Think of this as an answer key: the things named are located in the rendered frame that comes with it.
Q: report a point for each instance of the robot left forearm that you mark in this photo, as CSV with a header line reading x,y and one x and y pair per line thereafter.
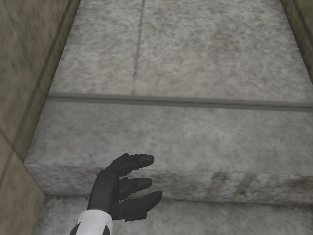
x,y
93,222

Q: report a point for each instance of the robot left hand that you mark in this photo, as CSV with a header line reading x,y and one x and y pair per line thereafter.
x,y
108,190

